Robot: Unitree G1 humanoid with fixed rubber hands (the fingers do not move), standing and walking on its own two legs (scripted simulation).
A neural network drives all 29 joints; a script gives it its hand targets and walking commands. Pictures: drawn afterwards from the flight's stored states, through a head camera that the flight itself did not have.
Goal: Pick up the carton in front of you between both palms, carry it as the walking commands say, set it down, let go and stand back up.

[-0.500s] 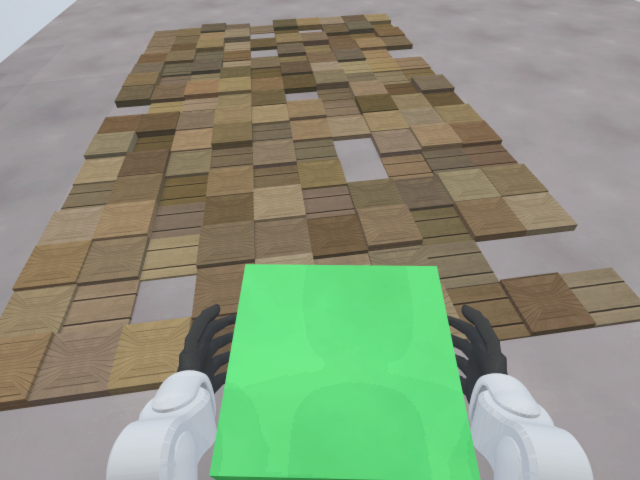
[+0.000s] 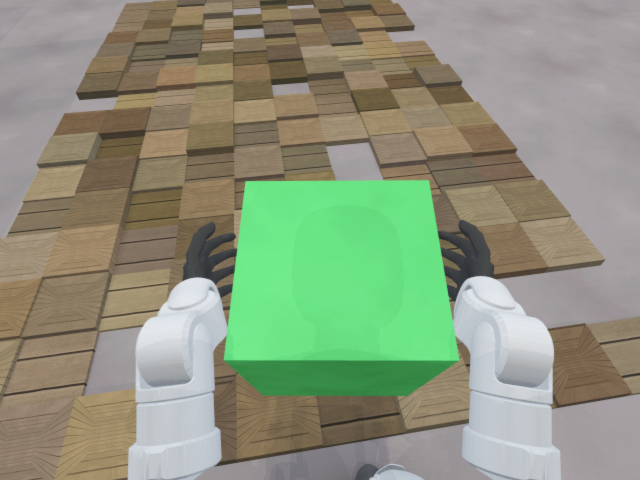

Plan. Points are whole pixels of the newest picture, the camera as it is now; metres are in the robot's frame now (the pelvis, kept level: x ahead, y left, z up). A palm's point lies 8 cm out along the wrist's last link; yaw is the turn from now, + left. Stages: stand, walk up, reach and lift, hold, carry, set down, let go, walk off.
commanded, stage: carry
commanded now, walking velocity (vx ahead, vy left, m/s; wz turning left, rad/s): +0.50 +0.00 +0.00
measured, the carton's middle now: (335, 301) +0.34 -0.01 +0.04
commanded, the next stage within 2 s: none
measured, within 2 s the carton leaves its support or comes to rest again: neither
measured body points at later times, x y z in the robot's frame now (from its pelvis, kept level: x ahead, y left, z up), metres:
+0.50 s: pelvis +0.35 +0.00 +0.01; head +0.42 -0.01 +0.45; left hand +0.71 +0.14 +0.12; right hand +0.71 -0.17 +0.12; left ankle +0.48 +0.08 -0.68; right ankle +0.18 -0.08 -0.69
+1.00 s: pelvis +0.66 -0.06 +0.02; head +0.65 -0.08 +0.47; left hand +1.00 +0.11 +0.18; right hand +1.02 -0.21 +0.17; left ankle +0.52 +0.07 -0.62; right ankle +0.70 -0.13 -0.71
